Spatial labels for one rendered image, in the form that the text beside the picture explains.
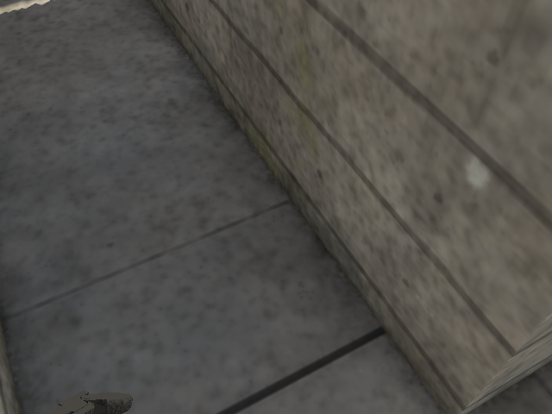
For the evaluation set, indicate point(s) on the robot left hand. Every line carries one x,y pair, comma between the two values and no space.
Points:
100,403

